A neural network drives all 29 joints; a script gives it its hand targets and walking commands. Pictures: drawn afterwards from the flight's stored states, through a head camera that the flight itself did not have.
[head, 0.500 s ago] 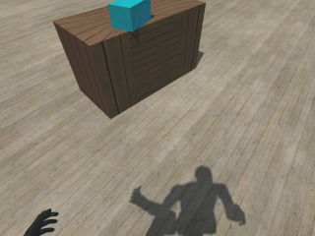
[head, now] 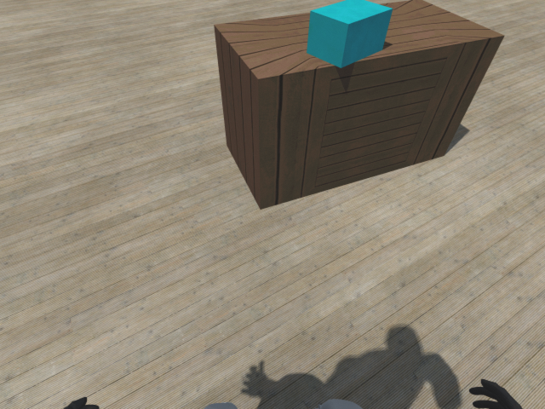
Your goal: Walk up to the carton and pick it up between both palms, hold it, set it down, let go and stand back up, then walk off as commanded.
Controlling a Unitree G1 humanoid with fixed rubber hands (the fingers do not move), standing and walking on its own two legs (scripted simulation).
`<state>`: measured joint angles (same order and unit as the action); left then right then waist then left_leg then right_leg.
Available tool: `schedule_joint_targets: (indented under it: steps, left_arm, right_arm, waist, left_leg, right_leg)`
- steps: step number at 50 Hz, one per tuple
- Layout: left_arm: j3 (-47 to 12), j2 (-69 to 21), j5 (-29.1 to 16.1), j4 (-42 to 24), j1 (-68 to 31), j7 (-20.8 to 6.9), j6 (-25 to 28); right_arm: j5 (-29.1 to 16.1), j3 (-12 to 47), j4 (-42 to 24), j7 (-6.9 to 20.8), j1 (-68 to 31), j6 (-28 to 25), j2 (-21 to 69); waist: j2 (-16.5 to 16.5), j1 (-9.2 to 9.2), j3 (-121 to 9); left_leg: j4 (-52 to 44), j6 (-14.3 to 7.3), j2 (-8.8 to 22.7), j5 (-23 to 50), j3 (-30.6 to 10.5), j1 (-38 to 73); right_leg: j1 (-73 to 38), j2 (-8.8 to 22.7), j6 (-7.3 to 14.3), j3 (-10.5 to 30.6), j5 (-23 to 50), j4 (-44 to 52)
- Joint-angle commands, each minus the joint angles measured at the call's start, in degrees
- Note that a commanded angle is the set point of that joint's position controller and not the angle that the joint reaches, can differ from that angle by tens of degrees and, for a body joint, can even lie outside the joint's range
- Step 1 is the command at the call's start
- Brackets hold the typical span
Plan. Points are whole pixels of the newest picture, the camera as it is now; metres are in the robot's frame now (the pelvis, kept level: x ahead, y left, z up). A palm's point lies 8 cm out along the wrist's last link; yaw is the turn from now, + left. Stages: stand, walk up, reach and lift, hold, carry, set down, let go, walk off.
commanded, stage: walk up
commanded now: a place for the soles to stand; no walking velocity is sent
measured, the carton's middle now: (348, 31) +1.40 -0.22 +0.01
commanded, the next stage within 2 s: none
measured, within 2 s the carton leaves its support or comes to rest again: neither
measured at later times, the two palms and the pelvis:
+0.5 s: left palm out of the picture +0.14 +0.22 -0.06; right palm (527, 310) +0.32 -0.42 -0.07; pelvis +0.14 -0.12 +0.01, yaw +12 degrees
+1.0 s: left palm (224, 300) +0.31 +0.12 -0.06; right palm out of the picture +0.45 -0.53 -0.08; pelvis +0.28 -0.23 +0.00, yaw +16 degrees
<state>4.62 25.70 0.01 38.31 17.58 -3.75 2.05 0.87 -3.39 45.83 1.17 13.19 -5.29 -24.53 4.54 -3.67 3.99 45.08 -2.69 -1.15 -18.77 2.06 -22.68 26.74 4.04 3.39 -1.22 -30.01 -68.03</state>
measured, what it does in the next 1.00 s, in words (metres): walks ahead, turning left: right foot, then left foot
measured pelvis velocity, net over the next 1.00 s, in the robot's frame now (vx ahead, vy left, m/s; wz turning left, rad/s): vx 0.28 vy -0.23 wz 0.28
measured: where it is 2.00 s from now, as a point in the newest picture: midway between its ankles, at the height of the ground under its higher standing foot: (369, 319)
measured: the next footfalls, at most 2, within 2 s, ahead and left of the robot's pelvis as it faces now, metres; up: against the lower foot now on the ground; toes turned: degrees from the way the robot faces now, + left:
right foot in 0.16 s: +0.19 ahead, -0.20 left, +0.00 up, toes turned -4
left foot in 0.54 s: +0.22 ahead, +0.00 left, +0.00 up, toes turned +15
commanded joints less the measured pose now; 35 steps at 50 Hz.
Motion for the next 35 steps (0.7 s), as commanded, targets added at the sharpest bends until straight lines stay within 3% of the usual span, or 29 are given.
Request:
schedule_joint_targets:
  steps: [1, 2, 3, 4, 6, 7, 8, 9, 10, 11, 12, 13, 14, 15, 17, 18, 19, 21, 23, 25, 26, 27, 28, 29, 30, 32, 33, 34, 35]
  left_arm:
    - [4.40, 14.66, 3.14, -1.73, -2.87, -1.88, 0.42]
    - [4.45, 14.17, 2.78, -1.78, -2.21, -2.09, 0.38]
    - [4.64, 13.83, 2.30, -1.08, -2.75, -2.59, 0.26]
    - [4.54, 13.60, 2.72, -0.63, -2.70, -2.87, 0.31]
    - [5.06, 14.04, 2.51, 0.25, 0.74, -2.67, 0.22]
    - [4.78, 13.15, 2.46, 0.85, 3.02, -2.64, 1.16]
    - [5.59, 13.25, 3.01, 3.64, 12.09, -2.07, 1.73]
    - [7.51, 17.54, 3.74, 5.60, 18.56, -1.00, 2.15]
    - [7.13, 22.90, 3.87, 1.32, 10.89, -0.30, 3.03]
    - [7.12, 22.81, 2.96, -1.65, 3.30, 0.03, 3.09]
    - [6.21, 20.69, 2.64, -1.85, 1.02, 0.47, 3.25]
    - [6.02, 18.88, 2.82, -1.42, 1.19, 0.61, 2.91]
    - [6.03, 17.20, 3.02, -1.22, -0.65, 0.84, 2.65]
    - [5.72, 15.80, 2.93, -1.20, 0.38, 0.48, 2.22]
    - [5.82, 15.94, 3.07, -1.46, -0.20, -0.10, 2.05]
    - [5.61, 15.94, 3.05, -2.16, -0.28, 0.02, 1.85]
    - [5.57, 15.79, 2.61, -1.88, 0.93, 0.03, 1.96]
    - [5.81, 15.05, 2.33, -1.79, 1.34, 0.06, 1.84]
    - [5.57, 15.10, 2.34, -2.86, 0.39, -0.11, 1.73]
    - [4.26, 13.87, 2.23, -2.80, -1.70, -0.32, 1.00]
    - [4.01, 12.27, 1.91, -4.61, -3.34, -0.33, 0.81]
    - [2.55, 8.49, 1.37, -4.50, -1.69, 0.07, 0.49]
    - [2.18, 6.50, 1.19, -7.84, -7.29, 0.13, 1.11]
    - [3.99, 14.17, 1.48, -8.30, -10.77, 0.27, 0.63]
    - [3.77, 14.98, 1.24, -7.12, -10.61, 0.68, 0.04]
    - [2.89, 11.49, 1.16, -5.73, -10.74, 0.48, 0.24]
    - [3.60, 12.26, 1.59, -4.17, -7.88, 0.18, -0.03]
    - [3.87, 12.92, 1.79, -4.10, -7.55, -0.29, -0.07]
    - [4.00, 12.77, 1.65, -4.25, -9.19, -0.57, -0.27]
  right_arm:
    - [-0.33, -5.21, -3.81, -2.39, 0.64, -1.82, -20.48]
    - [-0.04, -5.72, -4.33, -2.43, -1.06, -2.10, -21.83]
    - [0.02, -5.81, -4.97, -2.59, -1.57, -2.44, -21.92]
    - [0.22, -5.76, -4.75, -2.67, -2.18, -2.26, -22.09]
    - [-0.07, -5.82, -5.02, -2.21, -3.79, -2.27, -21.01]
    - [0.09, -5.88, -5.78, -2.41, -5.61, -1.86, -20.58]
    - [0.65, -5.07, -5.81, -2.44, -7.71, -1.40, -17.51]
    - [0.54, -2.83, -5.83, -2.88, -4.34, -0.61, -10.25]
    - [-0.88, -2.35, -7.41, -3.26, -3.26, -0.90, -9.48]
    - [-0.66, -3.33, -4.87, -3.05, -1.37, -0.67, -15.43]
    - [-1.32, -4.10, -3.64, -2.58, -0.14, -0.66, -16.88]
    - [-1.46, -3.79, -2.31, -1.76, -0.33, -0.66, -17.34]
    - [-1.63, -4.15, -1.74, -1.56, 4.29, -0.69, -16.79]
    - [-1.85, -3.94, -1.17, -1.38, 4.77, -0.74, -16.81]
    - [-1.60, -4.11, -1.76, -1.36, 4.39, -0.42, -16.77]
    - [-1.30, -4.19, -2.28, -1.03, 2.95, -0.25, -15.02]
    - [-1.47, -3.80, -2.63, -1.07, 1.10, -0.21, -15.73]
    - [-1.42, -3.56, -3.89, -1.13, 0.98, -0.84, -14.68]
    - [-1.69, -2.62, -3.22, -0.96, 2.38, -1.45, -13.58]
    - [-1.69, -3.15, -1.86, -1.72, 7.16, -2.00, -13.34]
    - [-1.42, -3.80, 0.78, -2.23, 15.60, -2.37, -13.50]
    - [-0.08, -5.15, 1.51, -3.40, 20.91, -2.68, -16.46]
    - [0.39, -6.95, 1.77, -4.77, 24.02, -2.46, -23.59]
    - [-1.61, -7.05, -0.28, -5.13, 19.68, -2.21, -26.26]
    - [-1.97, -6.46, -0.96, -5.53, 16.95, -2.26, -24.45]
    - [-1.05, -5.10, -1.28, -5.68, 12.83, -2.45, -20.62]
    - [-1.06, -4.73, -1.42, -5.37, 11.33, -2.98, -19.86]
    - [-0.55, -4.84, -2.11, -5.29, 10.68, -3.32, -20.44]
    - [-0.48, -5.16, -3.44, -4.99, 9.54, -3.38, -21.17]
  waist:
    - [-12.99, 2.88, 1.98]
    - [-15.44, 1.54, 3.01]
    - [-15.29, 1.47, 3.00]
    - [-12.86, 0.64, 3.30]
    - [-14.63, -0.48, 2.73]
    - [-13.90, -2.40, -0.76]
    - [-7.67, -7.12, -2.63]
    - [14.68, -11.34, -3.18]
    - [23.75, -6.55, -0.81]
    - [8.17, -2.43, 0.71]
    - [2.63, -1.64, 1.25]
    - [-0.04, -1.94, 0.63]
    - [0.23, 0.26, -0.80]
    - [5.30, -0.09, -1.62]
    - [5.85, -0.30, -1.69]
    - [6.10, -0.80, -0.31]
    - [5.03, -1.70, 0.71]
    - [2.91, -0.78, 2.05]
    - [6.24, -0.53, -0.70]
    - [4.97, 2.33, -1.95]
    - [-0.34, 6.15, -6.93]
    - [-10.04, 10.40, -10.10]
    - [-21.92, 11.60, -6.88]
    - [-6.92, 10.48, -8.43]
    - [-0.85, 7.63, -2.96]
    - [-5.39, 5.25, 2.52]
    - [-6.43, 3.03, 1.99]
    - [-7.90, 3.80, -1.13]
    - [-10.75, 3.35, -0.57]
  left_leg:
    - [-30.99, -11.73, 17.10, -26.69, -30.13, -5.85]
    - [-31.49, -11.70, 19.27, -28.36, -30.58, -7.67]
    - [-30.77, -12.03, 18.99, -26.60, -28.71, -9.37]
    - [-30.26, -12.25, 18.53, -30.32, -30.09, -12.54]
    - [-25.70, -10.57, 16.99, -27.21, -24.53, -11.62]
    - [-17.76, -8.26, 14.00, -26.01, -20.23, -17.80]
    - [-6.35, -5.86, 9.60, -24.26, -12.92, -25.67]
    - [16.84, -1.44, -0.77, -22.56, -5.43, -29.82]
    - [31.02, 0.64, -5.62, -16.35, -2.13, -33.09]
    - [34.69, 0.06, -0.32, -10.77, -4.81, -30.47]
    - [33.97, 0.15, 3.17, -7.03, -4.15, -27.75]
    - [31.03, 0.77, 5.52, -4.77, -2.85, -24.95]
    - [25.89, 1.15, 6.95, -5.22, -3.18, -25.07]
    - [20.88, 1.94, 6.63, -5.88, -2.12, -20.66]
    - [15.28, 1.95, 5.97, -6.50, -0.31, -16.92]
    - [14.02, 1.57, 5.87, -7.17, -0.30, -17.26]
    - [12.89, 1.57, 5.65, -4.43, 0.29, -18.83]
    - [8.42, 1.47, 7.11, -3.36, 0.45, -18.69]
    - [1.35, 0.52, 5.64, -2.24, 2.80, -10.29]
    - [-5.03, -0.22, 2.19, -1.39, 5.49, -1.24]
    - [-14.82, -1.11, -0.48, 3.71, 5.26, 11.17]
    - [-13.79, -3.71, 2.02, -1.78, -3.16, 24.18]
    - [-24.41, -10.17, 16.59, -6.21, -36.19, 29.99]
    - [-27.71, -17.10, 26.23, -3.58, -55.34, 28.99]
    - [-22.89, -17.63, 26.38, 5.87, -45.71, 25.95]
    - [-17.92, -16.41, 22.39, 24.01, -30.11, 18.72]
    - [-17.25, -13.87, 20.70, 27.17, -26.25, 14.21]
    - [-16.08, -13.63, 20.37, 26.14, -26.08, 14.64]
    - [-16.02, -14.35, 19.80, 23.59, -25.47, 9.74]
  right_leg:
    - [6.64, 5.24, -3.87, 5.91, 6.00, 3.53]
    - [7.01, 6.06, -4.13, 6.66, 5.39, 5.57]
    - [4.37, 6.61, -3.53, 5.66, 6.50, 7.75]
    - [2.76, 5.29, -3.07, 5.12, 7.01, 7.09]
    - [-0.86, 5.33, -3.33, 3.47, 7.82, 13.17]
    - [-12.72, 4.61, -3.51, 3.45, 8.38, 21.19]
    - [-25.36, 1.06, -2.65, 0.72, 10.55, 24.29]
    - [-28.26, 5.19, -3.44, 13.54, -10.07, 41.50]
    - [-18.62, 20.54, -0.02, 41.57, -26.32, 62.50]
    - [-15.43, 23.16, 3.31, 45.71, -32.01, 63.52]
    - [-13.94, 21.87, 4.77, 37.50, -29.31, 60.16]
    - [-14.42, 19.09, 5.72, 32.90, -23.00, 56.62]
    - [-18.08, 17.17, 7.10, 24.84, -16.25, 52.34]
    - [-17.37, 15.41, 7.71, 18.33, -12.60, 52.06]
    - [-13.85, 15.36, 8.14, 14.89, -10.69, 51.83]
    - [-14.27, 17.95, 10.85, 15.81, -12.00, 52.19]
    - [-15.78, 17.44, 9.24, 16.14, -10.12, 53.31]
    - [-16.91, 18.50, 8.95, 11.87, -0.17, 51.23]
    - [-15.92, 15.67, 7.90, 5.41, 10.14, 47.74]
    - [-13.68, 14.52, 6.61, 0.19, 21.47, 40.08]
    - [-10.80, 9.98, 5.09, -6.25, 31.97, 25.25]
    - [-0.67, 8.33, 2.78, -6.66, 33.31, 7.97]
    - [19.87, -1.18, -1.85, -6.26, 8.37, -4.71]
    - [25.10, -1.15, -3.66, 5.00, -1.68, -8.02]
    - [26.68, 2.39, -5.11, 6.06, -0.98, -9.31]
    - [25.91, 4.49, -3.64, 6.76, -1.01, -5.00]
    - [19.21, 5.37, -2.94, 6.98, 3.18, 0.49]
    - [17.09, 6.36, -3.36, 6.97, 3.20, 2.63]
    - [14.62, 4.96, -2.97, 5.09, 2.53, 4.51]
